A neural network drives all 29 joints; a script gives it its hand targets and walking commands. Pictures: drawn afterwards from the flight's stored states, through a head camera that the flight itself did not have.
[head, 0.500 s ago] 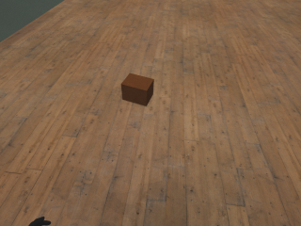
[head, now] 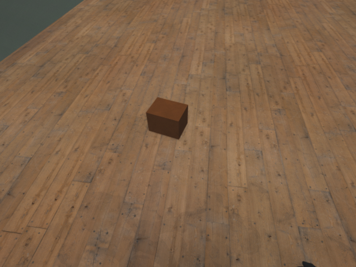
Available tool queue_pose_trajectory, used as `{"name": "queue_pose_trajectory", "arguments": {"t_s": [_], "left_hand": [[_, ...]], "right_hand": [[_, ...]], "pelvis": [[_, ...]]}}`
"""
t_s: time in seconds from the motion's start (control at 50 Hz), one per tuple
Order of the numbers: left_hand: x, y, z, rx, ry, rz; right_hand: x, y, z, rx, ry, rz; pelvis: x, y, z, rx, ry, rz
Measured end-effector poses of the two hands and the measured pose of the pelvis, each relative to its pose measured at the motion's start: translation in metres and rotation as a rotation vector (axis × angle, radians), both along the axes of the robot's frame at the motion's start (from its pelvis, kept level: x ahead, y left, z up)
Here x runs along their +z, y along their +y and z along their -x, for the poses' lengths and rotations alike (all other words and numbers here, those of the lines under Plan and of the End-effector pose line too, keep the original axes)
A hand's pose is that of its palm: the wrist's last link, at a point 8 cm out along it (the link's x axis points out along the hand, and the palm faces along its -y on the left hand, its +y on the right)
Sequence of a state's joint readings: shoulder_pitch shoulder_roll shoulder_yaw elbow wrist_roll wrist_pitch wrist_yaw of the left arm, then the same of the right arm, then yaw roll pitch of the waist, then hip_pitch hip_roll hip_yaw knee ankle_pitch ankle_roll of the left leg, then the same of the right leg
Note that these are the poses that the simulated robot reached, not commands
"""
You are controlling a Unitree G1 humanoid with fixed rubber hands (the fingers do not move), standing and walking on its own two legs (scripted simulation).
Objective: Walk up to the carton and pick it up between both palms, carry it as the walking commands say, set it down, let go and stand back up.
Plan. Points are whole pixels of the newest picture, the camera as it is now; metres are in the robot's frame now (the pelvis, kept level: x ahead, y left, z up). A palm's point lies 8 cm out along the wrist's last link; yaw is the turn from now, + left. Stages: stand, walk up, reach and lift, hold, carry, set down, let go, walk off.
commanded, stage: walk up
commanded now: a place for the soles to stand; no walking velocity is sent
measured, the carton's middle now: (167, 118) +1.25 +0.12 -0.67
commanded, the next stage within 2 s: none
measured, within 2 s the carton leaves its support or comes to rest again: neither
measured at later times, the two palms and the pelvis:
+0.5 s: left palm (52, 240) +0.20 +0.30 -0.05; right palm (311, 224) +0.26 -0.32 -0.09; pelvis +0.17 -0.02 +0.01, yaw +0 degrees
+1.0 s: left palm (81, 164) +0.42 +0.32 -0.08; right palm (282, 171) +0.42 -0.30 -0.10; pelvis +0.33 +0.00 -0.01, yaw +1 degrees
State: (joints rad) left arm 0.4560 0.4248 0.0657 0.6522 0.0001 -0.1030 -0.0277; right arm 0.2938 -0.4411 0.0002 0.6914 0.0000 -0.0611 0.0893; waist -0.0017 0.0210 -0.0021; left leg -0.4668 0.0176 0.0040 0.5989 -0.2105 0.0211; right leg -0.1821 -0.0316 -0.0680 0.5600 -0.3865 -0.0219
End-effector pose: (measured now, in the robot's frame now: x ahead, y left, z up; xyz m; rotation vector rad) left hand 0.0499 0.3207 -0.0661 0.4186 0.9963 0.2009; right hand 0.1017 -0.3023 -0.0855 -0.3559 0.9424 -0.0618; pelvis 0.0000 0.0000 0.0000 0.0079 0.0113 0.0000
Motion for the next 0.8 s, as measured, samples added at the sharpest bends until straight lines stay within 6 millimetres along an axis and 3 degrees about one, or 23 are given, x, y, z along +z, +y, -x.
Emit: {"name": "queue_pose_trajectory", "arguments": {"t_s": [0.08,0.24,0.3,0.36,0.44,0.54,0.68,0.74,0.8], "left_hand": [[-0.022,0.008,-0.039,0.007,-0.032,0.027],[-0.009,-0.006,-0.123,-0.034,-0.122,0.045],[-0.007,-0.016,-0.14,-0.036,-0.116,0.029],[-0.009,-0.024,-0.144,-0.019,-0.093,0.007],[0.004,-0.024,-0.143,0.017,-0.029,-0.019],[0.017,-0.017,-0.16,0.034,0.025,-0.033],[0.001,0.001,-0.21,0.042,0.043,-0.004],[-0.02,0.011,-0.241,0.041,0.019,0.015],[-0.022,0.013,-0.28,0.03,-0.032,0.035]], "right_hand": [[-0.006,0.009,-0.03,-0.002,-0.027,0.035],[-0.001,-0.004,-0.065,-0.008,-0.011,0.039],[-0.01,-0.014,-0.083,-0.005,-0.001,0.019],[-0.017,-0.023,-0.105,-0.014,0.003,0.008],[-0.011,-0.023,-0.137,-0.01,-0.003,-0.016],[-0.002,-0.016,-0.174,-0.003,0.01,-0.032],[0.0,0.002,-0.238,0.015,0.005,-0.002],[-0.007,0.011,-0.261,0.011,-0.016,0.031],[-0.005,0.017,-0.274,0.005,-0.014,0.037]], "pelvis": [[-0.015,0.01,-0.028,0.009,-0.031,0.01],[-0.01,0.001,-0.072,0.005,-0.036,-0.004],[-0.012,-0.011,-0.091,0.005,-0.023,-0.02],[-0.015,-0.021,-0.113,0.004,-0.031,-0.03],[-0.003,-0.024,-0.143,0.006,-0.038,-0.035],[0.009,-0.019,-0.18,0.007,-0.027,-0.033],[0.002,0.0,-0.231,0.018,-0.003,-0.002],[-0.013,0.013,-0.252,0.023,-0.019,0.014],[-0.012,0.016,-0.27,0.026,-0.03,0.012]]}}
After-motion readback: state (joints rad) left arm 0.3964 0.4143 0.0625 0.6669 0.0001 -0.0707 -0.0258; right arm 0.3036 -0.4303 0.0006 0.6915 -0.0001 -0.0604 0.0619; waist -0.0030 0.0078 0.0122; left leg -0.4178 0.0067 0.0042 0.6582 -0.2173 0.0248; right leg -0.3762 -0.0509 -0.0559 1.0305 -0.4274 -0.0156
